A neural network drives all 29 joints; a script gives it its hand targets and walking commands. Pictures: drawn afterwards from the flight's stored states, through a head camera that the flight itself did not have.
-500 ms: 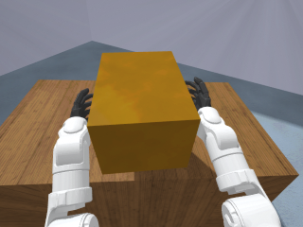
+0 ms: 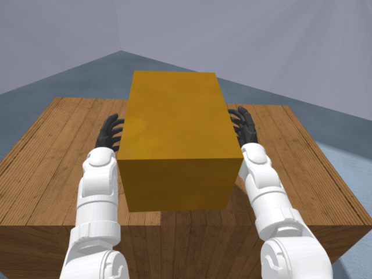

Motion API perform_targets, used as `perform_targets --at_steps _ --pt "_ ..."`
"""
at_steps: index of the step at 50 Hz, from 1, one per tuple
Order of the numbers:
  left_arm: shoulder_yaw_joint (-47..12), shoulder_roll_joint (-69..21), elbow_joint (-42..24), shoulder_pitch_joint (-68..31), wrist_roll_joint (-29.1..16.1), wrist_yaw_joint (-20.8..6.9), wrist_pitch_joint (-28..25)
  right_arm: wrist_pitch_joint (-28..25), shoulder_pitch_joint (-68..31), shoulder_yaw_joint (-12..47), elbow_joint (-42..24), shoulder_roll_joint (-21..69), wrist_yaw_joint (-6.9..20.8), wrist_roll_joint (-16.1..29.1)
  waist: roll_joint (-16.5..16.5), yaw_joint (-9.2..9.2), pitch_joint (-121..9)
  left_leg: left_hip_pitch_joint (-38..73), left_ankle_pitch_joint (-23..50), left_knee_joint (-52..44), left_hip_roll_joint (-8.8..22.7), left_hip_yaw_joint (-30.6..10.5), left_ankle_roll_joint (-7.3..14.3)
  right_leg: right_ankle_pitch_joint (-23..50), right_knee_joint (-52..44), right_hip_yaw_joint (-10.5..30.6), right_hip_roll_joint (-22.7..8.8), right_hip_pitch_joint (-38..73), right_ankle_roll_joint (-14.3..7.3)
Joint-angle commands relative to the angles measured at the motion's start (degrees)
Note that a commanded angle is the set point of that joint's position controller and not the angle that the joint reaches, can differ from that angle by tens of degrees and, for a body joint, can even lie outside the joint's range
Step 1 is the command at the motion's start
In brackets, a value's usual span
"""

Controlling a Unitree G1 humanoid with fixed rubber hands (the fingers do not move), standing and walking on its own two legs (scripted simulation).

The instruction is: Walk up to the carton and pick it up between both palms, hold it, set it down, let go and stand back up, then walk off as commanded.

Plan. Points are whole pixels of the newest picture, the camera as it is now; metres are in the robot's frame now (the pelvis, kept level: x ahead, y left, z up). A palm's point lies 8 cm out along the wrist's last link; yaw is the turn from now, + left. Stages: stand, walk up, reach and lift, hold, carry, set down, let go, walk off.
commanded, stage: set down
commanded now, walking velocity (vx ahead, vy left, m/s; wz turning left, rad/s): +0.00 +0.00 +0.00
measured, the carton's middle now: (176, 134) +0.44 +0.02 +0.13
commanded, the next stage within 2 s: none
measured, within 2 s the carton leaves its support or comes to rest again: neither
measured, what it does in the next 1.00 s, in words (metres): stands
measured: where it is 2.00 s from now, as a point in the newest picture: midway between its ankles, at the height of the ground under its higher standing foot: outside the picture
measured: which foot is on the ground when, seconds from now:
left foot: down 0.00-1.00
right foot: down 0.00-1.00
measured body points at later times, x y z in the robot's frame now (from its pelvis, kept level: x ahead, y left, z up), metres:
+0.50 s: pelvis +0.01 +0.00 +0.00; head -0.01 +0.02 +0.45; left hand +0.41 +0.16 +0.11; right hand +0.41 -0.15 +0.14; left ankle +0.03 +0.15 -0.75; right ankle -0.02 -0.13 -0.75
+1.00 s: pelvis +0.01 -0.01 +0.00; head +0.03 +0.01 +0.45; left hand +0.41 +0.18 +0.06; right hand +0.44 -0.13 +0.11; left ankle +0.03 +0.15 -0.75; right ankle -0.02 -0.13 -0.75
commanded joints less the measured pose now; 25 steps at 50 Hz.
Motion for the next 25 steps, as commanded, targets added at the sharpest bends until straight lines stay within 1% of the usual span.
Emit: perform_targets --at_steps 1,2,3,4,5,6,7,8,9,10,11,12,13,14,15,16,17,18,19,20,21,22,23,24,25 --pt "-33.5 -33.0 -10.9 -40.8 -11.1 -6.0 -9.1 -11.8 -45.7 24.2 -20.2 29.1 5.4 3.1 5.4 0.16 -31.3 14.1 28.1 4.1 -4.6 6.0 -1.1 22.1 -0.9 -6.7 5.0 0.7 0.9" --pt "-34.7 -33.8 -10.9 -41.3 -11.3 -5.1 -10.2 -12.3 -45.6 24.7 -20.0 29.5 5.5 3.1 7.3 0.41 -33.1 15.8 28.6 4.5 -4.3 5.5 -1.5 20.6 -1.0 -6.7 5.3 -1.4 0.6" --pt "-36.8 -34.7 -13.0 -43.3 -12.7 -4.4 -10.7 -13.3 -47.5 25.7 -21.8 29.6 5.2 4.0 7.2 -0.08 -34.0 15.5 29.4 5.3 -4.3 5.5 -1.7 22.2 -1.2 -6.6 5.1 -1.4 0.6" --pt "-36.9 -34.1 -12.7 -42.3 -13.2 -3.7 -11.6 -13.2 -45.8 26.1 -21.4 29.3 5.5 4.1 6.8 0.47 -34.6 14.8 27.8 5.0 -4.4 5.1 -1.6 22.2 -1.0 -6.3 4.8 -1.4 0.6" --pt "-38.2 -35.0 -12.7 -43.5 -14.0 -3.5 -12.2 -13.3 -46.2 26.4 -21.3 30.0 5.2 3.8 6.3 0.05 -35.7 15.0 27.3 5.4 -4.2 5.3 -1.5 22.4 -1.1 -6.3 5.0 -2.3 0.5" --pt "-38.9 -34.9 -12.2 -43.4 -15.6 -3.0 -12.8 -13.8 -48.0 26.9 -23.7 30.3 4.9 3.8 3.8 0.04 -39.3 13.8 26.2 5.4 -4.3 5.4 -0.9 26.1 -0.7 -6.2 4.9 -0.1 0.8" --pt "-38.7 -34.4 -12.3 -45.7 -15.3 -2.7 -13.6 -13.5 -46.4 25.8 -21.3 30.4 4.8 2.9 5.0 -0.45 -40.0 11.7 24.1 4.8 -4.6 5.7 -0.9 25.4 -0.6 -5.3 4.3 -0.2 1.1" --pt "-39.3 -34.6 -11.9 -46.2 -15.4 -2.7 -14.1 -13.0 -46.2 26.0 -21.0 31.2 4.6 3.5 6.2 -1.46 -38.9 11.3 23.0 4.7 -4.6 5.0 -1.0 24.9 -0.6 -5.2 4.2 -0.1 1.0" --pt "-37.4 -32.8 -10.5 -44.8 -13.8 -2.7 -14.4 -12.7 -43.8 25.9 -18.8 30.5 5.1 2.2 5.8 0.1 -38.9 11.1 21.8 4.3 -4.8 5.5 -0.5 24.9 -0.6 -4.9 3.9 -0.2 1.6" --pt "-38.6 -34.2 -12.7 -46.4 -14.6 -2.5 -14.9 -12.5 -44.4 26.1 -18.9 31.6 5.0 2.5 6.4 -0.72 -41.6 11.0 23.3 4.4 -5.3 5.8 -0.7 28.3 -0.2 -4.7 3.7 0.4 1.8" --pt "-38.2 -35.3 -12.0 -47.6 -15.0 -2.2 -15.6 -12.4 -43.2 25.1 -16.2 32.2 5.2 1.9 5.7 -1.03 -41.5 10.4 21.7 4.3 -4.7 4.8 -0.6 26.1 0.0 -4.4 3.6 -0.4 1.6" --pt "-39.1 -34.6 -11.2 -48.6 -15.8 -2.3 -15.3 -12.1 -42.6 23.6 -16.8 30.7 5.0 1.3 7.2 -2.62 -43.4 9.7 22.8 4.3 -4.8 4.7 -1.4 27.0 0.3 -4.8 3.9 -0.5 1.0" --pt "-37.9 -34.6 -10.3 -48.3 -14.3 -2.1 -16.0 -12.1 -42.8 24.2 -15.0 32.6 5.2 1.4 7.0 -0.9 -42.8 8.4 23.8 4.5 -4.8 5.3 -1.2 29.9 0.9 -4.1 3.6 1.1 1.6" --pt "-37.1 -34.9 -9.3 -45.8 -14.1 -2.5 -15.9 -11.8 -41.2 24.0 -15.6 32.1 5.3 1.9 6.6 -0.83 -43.3 10.0 25.7 4.7 -4.5 4.6 -1.1 32.5 1.3 -4.0 3.6 1.1 1.5" --pt "-34.0 -32.8 -8.7 -43.4 -11.5 -2.7 -15.4 -10.8 -38.5 24.0 -12.2 31.4 5.5 1.8 6.9 0.34 -39.6 8.8 25.9 4.3 -4.9 5.8 -1.2 33.5 1.3 -3.8 3.4 3.7 2.0" --pt "-34.0 -33.5 -5.1 -43.4 -12.1 -3.0 -15.3 -10.8 -39.1 22.1 -12.7 31.3 5.8 1.1 6.3 -1.2 -39.0 8.9 24.2 4.1 -4.7 5.0 -1.0 32.2 1.0 -4.0 3.2 2.4 2.0" --pt "-31.6 -32.1 -4.9 -42.0 -10.3 -3.3 -14.8 -10.1 -37.4 21.3 -8.3 30.1 6.0 0.5 5.4 -0.64 -33.6 7.8 21.6 2.4 -4.6 5.7 -0.7 28.3 0.2 -4.5 3.4 3.0 2.0" --pt "-30.7 -31.5 -4.7 -41.4 -10.3 -3.7 -14.7 -10.4 -36.9 20.6 -8.5 29.7 6.3 0.6 5.9 0.16 -34.7 8.0 22.8 2.7 -4.6 5.6 -0.7 30.7 0.8 -4.1 3.1 3.5 2.0" --pt "-30.7 -32.3 -3.3 -40.9 -10.0 -3.8 -14.4 -10.4 -37.8 20.1 -7.1 29.4 6.6 0.5 6.0 -0.18 -33.7 8.1 22.1 1.9 -4.8 5.5 -0.6 28.1 0.0 -4.7 3.3 2.5 2.0" --pt "-30.0 -32.7 -2.6 -39.7 -9.1 -4.1 -14.1 -10.6 -38.1 21.1 -8.5 29.6 6.8 1.1 6.0 0.52 -32.0 8.1 24.5 2.4 -4.6 5.8 -0.9 28.8 0.3 -4.8 3.5 2.5 2.0" --pt "-28.7 -32.0 -0.9 -39.2 -9.5 -4.3 -14.2 -10.8 -38.6 19.5 -8.7 28.7 6.8 0.5 4.8 0.21 -31.6 7.8 23.4 2.4 -4.4 6.3 -0.5 28.4 0.0 -4.7 3.7 1.8 2.1" --pt "-25.9 -30.9 0.9 -36.7 -8.2 -4.4 -13.9 -10.8 -37.1 18.5 -5.9 28.3 7.0 0.2 5.4 1.37 -29.1 7.9 23.6 2.0 -4.4 6.7 -0.4 29.2 0.0 -4.4 3.4 2.0 2.1" --pt "-25.2 -31.5 0.9 -39.6 -7.9 -4.5 -14.0 -11.1 -38.9 18.5 -5.5 29.6 7.3 0.1 4.3 1.53 -28.2 7.4 22.0 1.4 -4.3 7.1 -0.4 25.8 -0.2 -4.9 3.7 1.6 2.1" --pt "-24.9 -31.8 0.4 -39.1 -7.7 -4.4 -14.5 -11.6 -38.1 19.1 -5.3 29.5 7.6 -0.2 4.9 2.71 -28.8 6.9 22.8 1.1 -4.4 7.4 -0.4 26.1 -0.2 -4.7 3.8 1.8 1.9" --pt "-25.7 -32.4 0.2 -39.2 -7.4 -4.2 -14.6 -12.2 -38.2 19.3 -5.2 29.1 7.8 -0.3 6.4 2.87 -28.3 7.5 24.4 1.7 -4.2 7.2 -1.0 25.9 0.2 -5.1 3.8 1.0 1.6"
